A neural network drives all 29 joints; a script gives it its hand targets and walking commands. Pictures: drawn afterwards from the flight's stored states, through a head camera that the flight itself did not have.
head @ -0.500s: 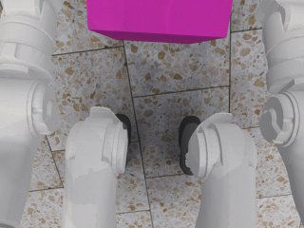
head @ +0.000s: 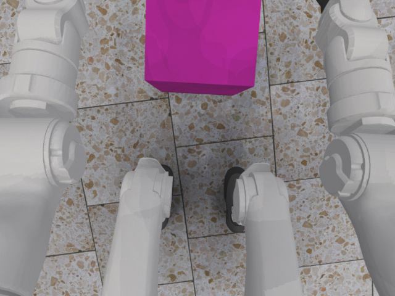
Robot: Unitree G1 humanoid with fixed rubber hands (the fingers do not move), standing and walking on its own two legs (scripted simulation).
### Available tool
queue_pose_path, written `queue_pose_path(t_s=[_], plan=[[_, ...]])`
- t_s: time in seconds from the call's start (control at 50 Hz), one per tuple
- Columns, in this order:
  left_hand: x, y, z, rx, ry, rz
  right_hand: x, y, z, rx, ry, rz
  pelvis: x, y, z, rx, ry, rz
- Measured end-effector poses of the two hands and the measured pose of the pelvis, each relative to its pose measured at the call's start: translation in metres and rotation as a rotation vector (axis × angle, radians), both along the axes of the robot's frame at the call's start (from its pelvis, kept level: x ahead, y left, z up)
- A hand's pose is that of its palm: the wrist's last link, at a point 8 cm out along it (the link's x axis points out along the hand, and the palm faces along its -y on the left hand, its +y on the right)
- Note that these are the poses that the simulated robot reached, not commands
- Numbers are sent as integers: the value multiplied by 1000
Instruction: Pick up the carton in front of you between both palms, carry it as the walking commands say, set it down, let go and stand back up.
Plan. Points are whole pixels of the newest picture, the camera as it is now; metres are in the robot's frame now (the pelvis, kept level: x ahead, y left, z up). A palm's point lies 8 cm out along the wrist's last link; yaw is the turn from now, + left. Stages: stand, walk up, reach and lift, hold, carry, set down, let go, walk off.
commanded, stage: set down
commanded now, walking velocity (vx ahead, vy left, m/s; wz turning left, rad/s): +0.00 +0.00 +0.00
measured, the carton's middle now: (200, 46) +0.56 +0.02 -0.34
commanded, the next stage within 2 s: let go in 0.54 s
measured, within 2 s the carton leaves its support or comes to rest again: neither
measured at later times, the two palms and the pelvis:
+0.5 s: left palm out of the picture +0.58 +0.22 +0.04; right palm out of the picture +0.58 -0.17 +0.04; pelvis +0.02 +0.00 +0.14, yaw +0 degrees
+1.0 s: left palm out of the picture +0.46 +0.23 +0.14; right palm out of the picture +0.46 -0.20 +0.14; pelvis +0.07 +0.00 +0.25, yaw +1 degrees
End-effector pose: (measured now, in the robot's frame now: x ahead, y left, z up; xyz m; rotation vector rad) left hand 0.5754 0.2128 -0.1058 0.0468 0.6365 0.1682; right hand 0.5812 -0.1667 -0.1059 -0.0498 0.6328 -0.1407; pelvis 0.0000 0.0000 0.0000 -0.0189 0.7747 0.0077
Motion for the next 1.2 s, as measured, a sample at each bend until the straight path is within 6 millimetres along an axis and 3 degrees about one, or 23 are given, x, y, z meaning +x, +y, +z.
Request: queue_pose_path(t_s=[0.16,0.52,0.66,0.84,1.2], plan=[[2,6,40,2,-10,-4,3,-3,40,-9,-7,0,6,1,40,-1,41,-3],[0,8,156,-5,-15,-22,-1,-8,154,-5,-11,11,24,2,145,4,66,-2],[-8,7,184,21,10,-47,-11,-10,182,-33,10,32,30,1,178,8,49,-3],[-69,15,207,88,101,-92,-70,-26,207,-107,93,85,53,1,222,11,-31,-2],[-188,21,291,78,130,-103,-187,-49,291,-91,129,104,95,-1,281,17,-310,3]])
